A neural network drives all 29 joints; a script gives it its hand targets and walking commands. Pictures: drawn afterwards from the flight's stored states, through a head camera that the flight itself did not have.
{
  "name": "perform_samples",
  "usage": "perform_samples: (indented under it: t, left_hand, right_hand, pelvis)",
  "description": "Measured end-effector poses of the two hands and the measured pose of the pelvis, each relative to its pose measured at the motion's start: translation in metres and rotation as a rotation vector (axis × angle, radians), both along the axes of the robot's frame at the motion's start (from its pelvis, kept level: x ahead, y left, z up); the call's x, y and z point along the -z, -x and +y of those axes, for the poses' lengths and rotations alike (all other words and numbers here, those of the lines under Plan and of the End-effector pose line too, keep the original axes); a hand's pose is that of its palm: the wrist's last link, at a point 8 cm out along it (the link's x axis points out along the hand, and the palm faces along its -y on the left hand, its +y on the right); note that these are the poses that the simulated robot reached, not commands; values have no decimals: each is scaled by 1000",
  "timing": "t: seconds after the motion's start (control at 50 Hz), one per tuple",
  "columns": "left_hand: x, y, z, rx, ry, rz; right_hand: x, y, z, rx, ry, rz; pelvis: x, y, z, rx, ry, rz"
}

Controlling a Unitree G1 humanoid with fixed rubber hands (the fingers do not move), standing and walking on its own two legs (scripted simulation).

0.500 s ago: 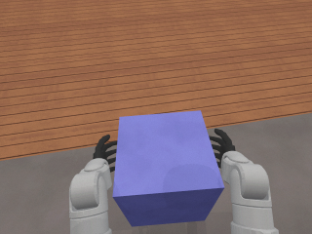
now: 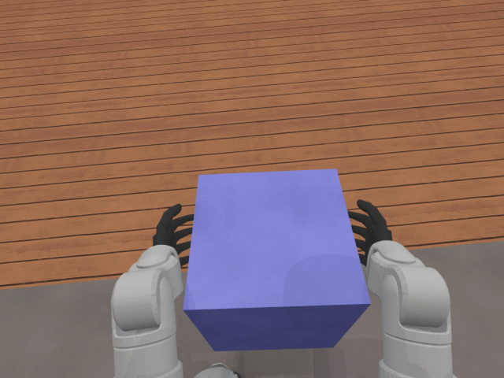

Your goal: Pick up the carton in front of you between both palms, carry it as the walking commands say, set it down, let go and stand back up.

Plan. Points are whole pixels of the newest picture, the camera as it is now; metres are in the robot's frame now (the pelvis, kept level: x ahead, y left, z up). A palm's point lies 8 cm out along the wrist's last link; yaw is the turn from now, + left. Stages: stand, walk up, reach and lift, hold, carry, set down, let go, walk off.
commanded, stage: carry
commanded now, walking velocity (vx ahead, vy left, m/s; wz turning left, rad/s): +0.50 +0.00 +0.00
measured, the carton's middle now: (270, 267) +0.29 +0.01 +0.02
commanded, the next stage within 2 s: none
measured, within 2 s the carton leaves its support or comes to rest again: neither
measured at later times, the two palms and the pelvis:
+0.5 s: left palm (205, 120) +0.61 +0.15 +0.08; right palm (342, 119) +0.60 -0.15 +0.09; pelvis +0.34 +0.01 +0.00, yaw -3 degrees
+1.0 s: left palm (229, 10) +1.06 +0.12 +0.17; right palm (329, 5) +1.06 -0.18 +0.17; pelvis +0.66 -0.02 -0.01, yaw -2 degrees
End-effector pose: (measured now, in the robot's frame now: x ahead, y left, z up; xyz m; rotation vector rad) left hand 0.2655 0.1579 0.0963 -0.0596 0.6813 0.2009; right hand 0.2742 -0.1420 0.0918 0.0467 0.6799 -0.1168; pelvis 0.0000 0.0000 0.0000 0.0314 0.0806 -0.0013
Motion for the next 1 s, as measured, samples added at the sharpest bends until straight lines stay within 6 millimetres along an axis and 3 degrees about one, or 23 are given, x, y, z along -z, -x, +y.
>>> perform_samples:
  t: [0.12,0.18,0.3,0.42,0.52,0.64,0.72,0.84,0.92,1.0]
  left_hand:
    - [36,-103,5,67,14,28]
    - [49,-144,2,108,15,101]
    - [43,-215,-4,173,0,145]
    - [27,-289,-4,151,2,79]
    - [10,-365,-10,96,9,-14]
    - [-12,-486,-32,73,-37,-123]
    - [-24,-554,-37,66,-65,-56]
    - [-59,-656,-39,61,-67,-42]
    - [-74,-726,-40,64,-52,-32]
    - [-71,-795,-36,72,-34,-9]
  right_hand:
    - [30,-84,5,59,28,29]
    - [42,-113,3,99,29,102]
    - [35,-169,-2,150,29,148]
    - [15,-252,-3,124,39,82]
    - [1,-341,-10,88,26,-12]
    - [-11,-472,-32,29,29,-123]
    - [-26,-551,-38,-19,45,-61]
    - [-62,-657,-40,-25,35,-48]
    - [-76,-723,-40,-5,26,-36]
    - [-75,-787,-37,24,17,-11]
  pelvis:
    - [27,-98,20,45,-1,-37]
    - [20,-133,29,67,9,-31]
    - [-4,-202,35,78,45,-11]
    - [-11,-283,27,64,63,-6]
    - [0,-357,10,53,49,-18]
    - [28,-445,-16,23,53,-40]
    - [18,-482,-28,16,39,-25]
    - [3,-545,-34,23,24,5]
    - [0,-599,-31,31,22,20]
    - [5,-663,-23,40,22,24]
